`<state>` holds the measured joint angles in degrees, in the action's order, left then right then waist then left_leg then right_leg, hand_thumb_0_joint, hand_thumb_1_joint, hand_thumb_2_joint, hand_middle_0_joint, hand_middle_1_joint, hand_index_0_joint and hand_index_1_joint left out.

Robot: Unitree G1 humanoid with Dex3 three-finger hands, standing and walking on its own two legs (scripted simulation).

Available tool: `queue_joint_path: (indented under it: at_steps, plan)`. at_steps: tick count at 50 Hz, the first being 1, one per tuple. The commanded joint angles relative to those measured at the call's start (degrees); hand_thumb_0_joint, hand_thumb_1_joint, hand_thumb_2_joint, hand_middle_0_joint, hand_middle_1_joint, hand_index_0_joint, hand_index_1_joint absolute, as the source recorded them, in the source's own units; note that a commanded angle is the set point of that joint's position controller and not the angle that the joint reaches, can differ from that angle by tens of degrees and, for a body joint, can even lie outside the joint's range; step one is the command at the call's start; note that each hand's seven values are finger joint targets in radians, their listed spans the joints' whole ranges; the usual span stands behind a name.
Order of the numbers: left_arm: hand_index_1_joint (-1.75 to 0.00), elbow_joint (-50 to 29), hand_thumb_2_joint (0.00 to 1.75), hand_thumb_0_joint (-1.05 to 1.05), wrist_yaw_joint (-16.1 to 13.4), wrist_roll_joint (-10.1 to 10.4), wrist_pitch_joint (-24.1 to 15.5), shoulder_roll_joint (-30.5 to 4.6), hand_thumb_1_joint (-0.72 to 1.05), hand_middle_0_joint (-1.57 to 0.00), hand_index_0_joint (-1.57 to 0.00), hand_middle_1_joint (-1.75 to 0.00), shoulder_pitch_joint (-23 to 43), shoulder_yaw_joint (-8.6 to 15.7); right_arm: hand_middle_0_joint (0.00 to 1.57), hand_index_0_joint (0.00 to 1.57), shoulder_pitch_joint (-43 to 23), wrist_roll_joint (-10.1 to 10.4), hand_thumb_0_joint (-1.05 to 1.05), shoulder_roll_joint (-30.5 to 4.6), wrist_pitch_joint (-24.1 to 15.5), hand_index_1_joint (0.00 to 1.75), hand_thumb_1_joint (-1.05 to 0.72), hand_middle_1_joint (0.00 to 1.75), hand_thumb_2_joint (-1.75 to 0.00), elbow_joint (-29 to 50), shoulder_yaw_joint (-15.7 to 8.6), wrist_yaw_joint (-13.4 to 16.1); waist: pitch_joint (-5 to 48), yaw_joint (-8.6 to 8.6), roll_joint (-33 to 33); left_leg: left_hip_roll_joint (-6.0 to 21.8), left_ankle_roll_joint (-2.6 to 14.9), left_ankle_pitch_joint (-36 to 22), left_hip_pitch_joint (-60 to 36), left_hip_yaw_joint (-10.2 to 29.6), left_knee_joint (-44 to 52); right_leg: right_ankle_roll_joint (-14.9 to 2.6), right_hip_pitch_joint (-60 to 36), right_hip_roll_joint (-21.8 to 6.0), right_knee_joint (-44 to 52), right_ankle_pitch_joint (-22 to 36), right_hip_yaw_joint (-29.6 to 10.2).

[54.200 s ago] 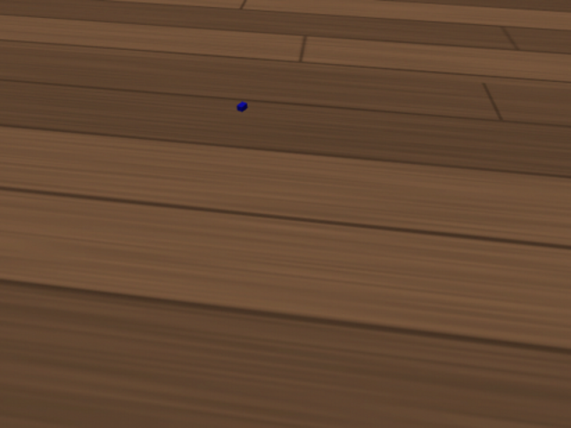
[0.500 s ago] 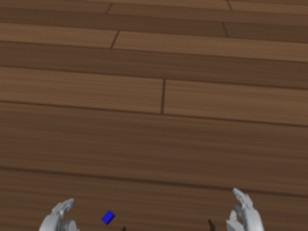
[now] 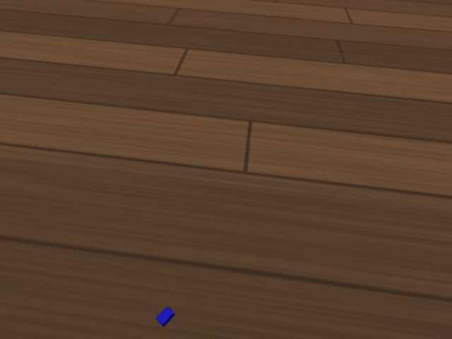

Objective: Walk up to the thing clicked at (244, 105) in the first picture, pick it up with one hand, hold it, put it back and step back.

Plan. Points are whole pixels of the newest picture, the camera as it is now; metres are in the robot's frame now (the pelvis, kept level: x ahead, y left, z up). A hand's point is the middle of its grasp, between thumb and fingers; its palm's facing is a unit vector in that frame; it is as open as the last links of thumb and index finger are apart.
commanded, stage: stand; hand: left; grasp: from above
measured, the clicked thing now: (165, 316) +0.35 +0.22 -0.74
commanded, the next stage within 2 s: none
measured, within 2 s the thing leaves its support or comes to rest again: neither
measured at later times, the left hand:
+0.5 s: hand out of the picture +0.05 +0.22 -0.14, palm faces +0.02 -0.94 -0.33, open 7.4 cm
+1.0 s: hand out of the picture +0.07 +0.22 -0.13, palm faces +0.00 -0.94 -0.33, open 7.4 cm
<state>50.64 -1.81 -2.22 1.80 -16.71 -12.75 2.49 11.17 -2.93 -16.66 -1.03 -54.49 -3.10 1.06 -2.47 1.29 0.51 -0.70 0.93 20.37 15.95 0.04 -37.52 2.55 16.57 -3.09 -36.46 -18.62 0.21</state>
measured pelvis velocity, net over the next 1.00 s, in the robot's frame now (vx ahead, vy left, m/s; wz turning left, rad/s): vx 0.00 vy -0.02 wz -0.02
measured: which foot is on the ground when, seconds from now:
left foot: down 0.00-1.00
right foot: down 0.00-1.00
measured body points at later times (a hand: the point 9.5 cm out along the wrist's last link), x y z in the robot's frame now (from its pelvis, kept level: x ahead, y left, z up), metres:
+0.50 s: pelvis -0.01 -0.01 +0.02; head -0.01 -0.02 +0.47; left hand +0.04 +0.27 -0.12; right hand +0.05 -0.29 -0.12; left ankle +0.00 +0.11 -0.72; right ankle +0.01 -0.15 -0.72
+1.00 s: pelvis +0.00 -0.02 +0.02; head +0.00 -0.03 +0.47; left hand +0.07 +0.27 -0.11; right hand +0.05 -0.31 -0.12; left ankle +0.00 +0.11 -0.72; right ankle +0.01 -0.15 -0.72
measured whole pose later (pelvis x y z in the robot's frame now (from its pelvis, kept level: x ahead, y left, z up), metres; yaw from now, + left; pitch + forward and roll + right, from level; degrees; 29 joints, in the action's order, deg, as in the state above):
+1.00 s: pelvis +0.00 -0.02 +0.02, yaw -1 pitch -4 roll +0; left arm 65.9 -0.7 -1.2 -0.3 -17.4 -6.3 1.5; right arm 7.6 -1.3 -18.3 -0.4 -65.3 -1.3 0.7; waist -3.4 0.3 -0.7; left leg 0.9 -0.9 10.7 4.9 -0.4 -19.1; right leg 1.0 6.7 -1.4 -19.7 -9.6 0.1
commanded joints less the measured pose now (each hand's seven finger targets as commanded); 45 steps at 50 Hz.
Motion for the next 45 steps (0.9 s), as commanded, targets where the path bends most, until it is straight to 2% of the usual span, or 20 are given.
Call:
queue_joint_path:
  at_steps: [1,2,4,6,8,10,13,15,16,17,19,24,26,31,33,35,37,44,45]
  plan:
    - [-0.30,-0.33,0.90,0.00,-0.62,0.41,-2.24,-8.42,0.90,-0.20,-0.20,-0.30,2.44,1.96,0.20,0.20,-2.44,0.50,0.00,-10.04,-1.39,0.30,-0.90,0.30,-0.90,2.06,-2.03,0.87,3.12,-0.07,-2.70,5.60,1.14,-13.30,-3.30,7.44,14.06,-3.67,-5.14,-1.90,8.76,11.45,-3.12]
    - [-0.30,0.82,0.90,0.00,-0.66,0.24,-2.32,-8.92,0.90,-0.20,-0.20,-0.30,2.48,1.99,0.20,0.20,-2.69,0.59,0.00,-9.92,-1.26,0.30,-0.90,0.30,-0.90,1.41,-2.06,0.86,2.48,-0.16,-1.19,5.37,0.99,-12.07,-3.44,7.20,14.28,-3.85,-5.74,-2.18,10.15,10.74,-3.21]
    - [-0.30,2.36,0.90,0.00,-0.63,0.53,-2.28,-8.93,0.90,-0.20,-0.20,-0.30,3.37,1.92,0.20,0.20,-1.83,0.72,0.00,-10.37,-1.25,0.30,-0.90,0.30,-0.90,0.03,-2.02,1.04,3.11,-0.58,-2.16,5.94,0.85,-13.30,-5.48,7.37,16.82,-3.62,-6.71,-2.06,10.78,11.05,-3.12]
    - [-0.30,4.33,0.90,0.00,-0.62,0.50,-2.27,-8.60,0.90,-0.20,-0.20,-0.30,2.77,1.65,0.20,0.20,-3.10,0.74,0.00,-10.58,-1.02,0.30,-0.90,0.30,-0.90,-0.94,-2.08,1.02,1.28,-0.08,-2.61,6.11,0.75,-8.95,-4.72,7.81,18.72,-3.38,-7.29,-2.02,12.40,8.86,-3.01]
    - [-0.30,5.57,0.90,0.00,-0.46,0.45,-2.27,-9.34,0.90,-0.20,-0.20,-0.30,3.47,1.69,0.20,0.20,-2.68,0.91,0.00,-10.54,-0.86,0.30,-0.90,0.30,-0.90,-1.84,-2.00,0.89,0.27,-0.54,-2.11,6.07,0.48,-4.84,-4.64,7.73,21.16,-3.30,-7.33,-1.93,13.30,7.71,-3.14]
    - [-0.30,6.68,0.90,0.00,-0.42,0.39,-2.54,-9.36,0.90,-0.20,-0.20,-0.30,3.36,1.63,0.20,0.20,-3.03,0.99,0.00,-10.50,-0.77,0.30,-0.90,0.30,-0.90,-2.48,-1.99,0.75,0.70,-0.46,-0.92,5.74,0.61,-5.58,-4.31,7.21,20.87,-3.34,-8.87,-2.48,14.74,8.42,-3.38]
    - [-0.30,8.13,0.90,0.00,-0.50,0.35,-2.86,-9.63,0.90,-0.20,-0.20,-0.30,3.32,1.49,0.20,0.20,-3.01,1.07,0.00,-10.00,-0.74,0.30,-0.90,0.30,-0.90,-3.52,-1.82,0.68,0.99,-0.56,0.41,5.57,0.32,-11.40,-7.64,6.02,19.85,-3.31,-8.25,-3.16,16.38,10.67,-4.07]
    - [-0.30,8.81,0.90,0.00,-0.51,0.40,-2.87,-9.79,0.90,-0.20,-0.20,-0.30,3.74,1.37,0.20,0.20,-2.58,1.15,0.00,-9.87,-0.65,0.30,-0.90,0.30,-0.90,-4.37,-1.61,0.54,-0.59,-0.70,0.93,5.41,0.00,-9.87,-7.25,5.88,20.38,-3.14,-7.78,-3.03,17.60,8.35,-4.34]
    - [-0.30,8.92,0.90,0.00,-0.52,0.48,-2.96,-9.82,0.90,-0.20,-0.20,-0.30,3.84,1.36,0.20,0.20,-2.79,1.15,0.00,-10.32,-0.68,0.30,-0.90,0.30,-0.90,-4.49,-1.76,0.54,1.11,-0.72,0.63,5.64,0.12,-11.77,-8.63,5.57,19.85,-3.31,-8.52,-3.42,17.76,9.95,-4.51]
    - [-0.30,9.19,0.90,0.00,-0.59,0.44,-3.00,-9.91,0.90,-0.20,-0.20,-0.30,4.08,1.32,0.20,0.20,-2.72,1.14,0.00,-10.05,-0.52,0.30,-0.90,0.30,-0.90,-4.82,-1.58,0.49,-0.20,-0.74,0.73,5.57,-0.03,-11.69,-7.52,5.63,19.99,-3.02,-8.40,-3.23,18.20,9.29,-4.28]
    - [-0.30,9.61,0.90,0.00,-0.58,0.54,-3.04,-10.30,0.90,-0.20,-0.20,-0.30,4.62,1.35,0.20,0.20,-2.74,1.21,0.00,-10.32,-0.31,0.30,-0.90,0.30,-0.90,-5.20,-1.54,0.38,-0.11,-0.92,0.73,5.49,0.11,-9.13,-7.01,5.55,20.53,-2.93,-9.11,-3.23,19.07,7.61,-4.57]
    - [-0.30,10.55,0.90,0.00,-0.46,0.68,-3.14,-10.86,0.90,-0.20,-0.20,-0.30,5.25,1.34,0.20,0.20,-3.24,1.35,0.00,-10.43,-0.50,0.30,-0.90,0.30,-0.90,-5.79,-1.05,0.37,0.97,-0.86,0.20,6.15,-0.04,-12.17,-8.39,5.38,21.26,-3.06,-9.78,-3.61,18.79,11.49,-4.63]
    - [-0.30,11.00,0.90,0.00,-0.43,0.77,-3.06,-11.05,0.90,-0.20,-0.20,-0.30,5.43,1.39,0.20,0.20,-3.60,1.39,0.00,-10.63,-0.37,0.30,-0.90,0.30,-0.90,-6.07,-0.95,0.36,0.36,-0.62,0.72,6.03,-0.04,-10.86,-7.80,5.39,21.32,-3.04,-9.91,-3.49,19.53,9.80,-4.61]
    - [-0.30,11.40,0.90,0.00,-0.15,0.91,-3.16,-11.10,0.90,-0.20,-0.20,-0.30,6.25,1.19,0.20,0.20,-3.65,1.52,0.00,-11.27,-0.52,0.30,-0.90,0.30,-0.90,-6.52,-0.57,0.26,0.66,-0.84,-0.78,6.43,-0.19,-12.27,-8.75,4.99,21.36,-3.03,-9.65,-3.48,19.88,10.84,-4.91]
    - [-0.30,11.31,0.90,0.00,-0.11,0.96,-3.13,-11.52,0.90,-0.20,-0.20,-0.30,6.48,1.27,0.20,0.20,-4.12,1.56,0.00,-11.93,-0.59,0.30,-0.90,0.30,-0.90,-6.77,-0.61,0.36,1.60,-0.63,-1.20,6.62,-0.18,-13.52,-9.10,5.02,21.36,-3.17,-10.46,-3.68,19.85,12.73,-4.99]
    - [-0.30,11.16,0.90,0.00,-0.08,1.01,-3.20,-11.71,0.90,-0.20,-0.20,-0.30,7.84,1.37,0.20,0.20,-3.93,1.55,0.00,-11.97,-0.64,0.30,-0.90,0.30,-0.90,-6.75,-0.43,0.43,2.63,-1.13,-1.08,7.06,-0.06,-15.91,-9.54,4.78,21.21,-3.28,-11.38,-3.88,19.20,15.10,-5.06]
    - [-0.30,11.75,0.90,0.00,-0.02,1.08,-3.08,-11.36,0.90,-0.20,-0.20,-0.30,7.06,1.15,0.20,0.20,-4.44,1.69,0.00,-11.93,-0.66,0.30,-0.90,0.30,-0.90,-6.96,-0.26,0.49,2.09,-0.79,-0.48,7.13,-0.14,-16.26,-9.76,4.86,21.27,-3.24,-10.98,-3.67,19.20,15.21,-4.69]
    - [-0.30,12.11,0.90,0.00,0.27,1.18,-3.00,-12.04,0.90,-0.20,-0.20,-0.30,8.00,1.03,0.20,0.20,-4.87,1.71,0.00,-12.31,-0.60,0.30,-0.90,0.30,-0.90,-7.46,0.06,0.30,0.87,-0.88,-0.52,7.19,-0.38,-13.40,-8.86,4.54,22.26,-3.30,-10.24,-3.36,20.11,12.03,-4.88]
    - [-0.30,11.94,0.90,0.00,0.30,1.19,-3.00,-12.10,0.90,-0.20,-0.20,-0.30,8.45,1.07,0.20,0.20,-4.98,1.64,0.00,-12.84,-0.66,0.30,-0.90,0.30,-0.90,-7.35,-0.11,0.38,2.25,-1.00,-0.97,7.29,-0.23,-13.16,-9.15,4.36,22.33,-3.41,-11.03,-3.59,20.00,12.74,-5.18]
